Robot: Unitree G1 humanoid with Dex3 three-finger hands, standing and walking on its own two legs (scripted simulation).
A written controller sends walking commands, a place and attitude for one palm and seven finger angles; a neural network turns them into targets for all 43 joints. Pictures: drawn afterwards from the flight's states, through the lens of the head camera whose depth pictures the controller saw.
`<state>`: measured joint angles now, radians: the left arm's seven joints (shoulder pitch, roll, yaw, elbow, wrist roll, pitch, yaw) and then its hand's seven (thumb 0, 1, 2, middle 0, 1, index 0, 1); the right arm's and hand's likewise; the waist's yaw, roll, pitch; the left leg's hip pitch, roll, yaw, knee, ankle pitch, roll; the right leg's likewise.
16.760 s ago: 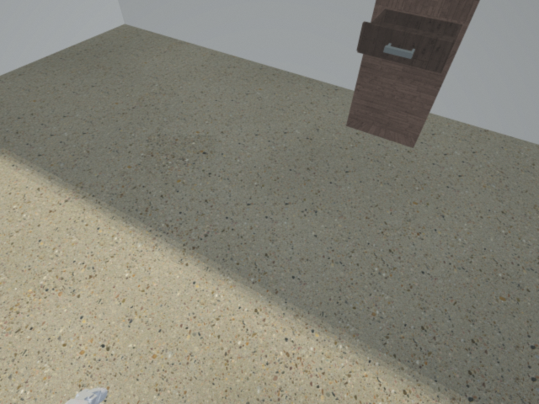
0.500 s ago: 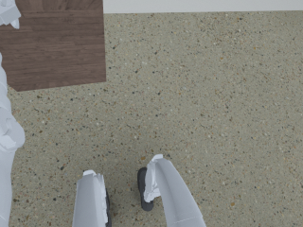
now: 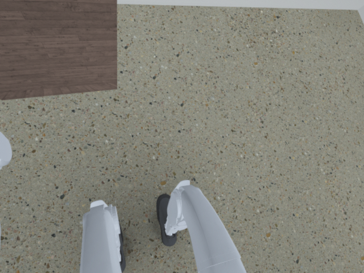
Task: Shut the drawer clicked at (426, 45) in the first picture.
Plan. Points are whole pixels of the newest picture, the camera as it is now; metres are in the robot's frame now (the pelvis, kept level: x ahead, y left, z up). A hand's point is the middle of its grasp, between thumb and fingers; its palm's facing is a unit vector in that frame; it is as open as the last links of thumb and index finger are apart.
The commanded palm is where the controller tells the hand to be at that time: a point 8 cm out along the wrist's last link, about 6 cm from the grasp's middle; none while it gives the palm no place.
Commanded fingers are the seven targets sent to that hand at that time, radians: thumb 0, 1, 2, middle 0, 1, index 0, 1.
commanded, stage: pull the fist back off the drawer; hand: left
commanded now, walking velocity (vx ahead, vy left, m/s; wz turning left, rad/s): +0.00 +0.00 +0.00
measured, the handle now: out of the picture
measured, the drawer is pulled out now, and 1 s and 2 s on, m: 0.00 0.00 0.00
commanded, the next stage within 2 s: draw the hand back to the body in 0.42 s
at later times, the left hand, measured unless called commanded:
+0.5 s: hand out of the picture +0.60 +0.22 +0.06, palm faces +0.10 -0.99 -0.02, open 3.2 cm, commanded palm +0.57 +0.23 +0.06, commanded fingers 0.00 0.90 0.90 -1.40 -1.60 -1.40 -1.60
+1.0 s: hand out of the picture +0.46 +0.22 +0.18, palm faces +0.09 -0.99 -0.05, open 3.3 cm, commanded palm +0.41 +0.27 +0.19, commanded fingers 0.00 0.90 0.90 -1.40 -1.60 -1.40 -1.60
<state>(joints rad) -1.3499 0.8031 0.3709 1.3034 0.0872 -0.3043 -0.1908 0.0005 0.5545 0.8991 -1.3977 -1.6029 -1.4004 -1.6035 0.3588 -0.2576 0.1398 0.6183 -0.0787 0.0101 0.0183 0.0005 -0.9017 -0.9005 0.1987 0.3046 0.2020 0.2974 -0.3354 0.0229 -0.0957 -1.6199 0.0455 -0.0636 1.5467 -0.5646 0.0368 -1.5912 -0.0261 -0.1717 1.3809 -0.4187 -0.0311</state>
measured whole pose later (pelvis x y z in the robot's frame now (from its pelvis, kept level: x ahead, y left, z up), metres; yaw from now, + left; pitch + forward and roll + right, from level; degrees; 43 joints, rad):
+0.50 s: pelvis +0.04 +0.01 +0.03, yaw +0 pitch +34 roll -6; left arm -0.98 0.59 0.47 1.10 -0.02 -0.41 -0.17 0.01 0.88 0.90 -1.40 -1.60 -1.40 -1.60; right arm 0.34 -0.25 0.08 0.59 -0.06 0.07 0.06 0.00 -0.90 -0.90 0.20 0.30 0.20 0.30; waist -0.24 0.04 -0.12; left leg -1.41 0.06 -0.01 1.44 -0.62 0.05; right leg -1.42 0.00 -0.12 1.30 -0.47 -0.01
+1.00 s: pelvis +0.09 +0.00 +0.13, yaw +3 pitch +18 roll -3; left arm -0.26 0.31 0.25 0.47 -0.20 -0.34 -0.18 0.01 0.90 0.90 -1.40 -1.60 -1.40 -1.60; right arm 0.26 -0.25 0.02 0.54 0.03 0.03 0.01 0.01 -0.90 -0.90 0.20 0.30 0.20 0.30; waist -0.07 0.03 -0.14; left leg -0.79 0.03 0.00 1.00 -0.53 0.02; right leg -0.82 0.00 -0.10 0.92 -0.42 -0.01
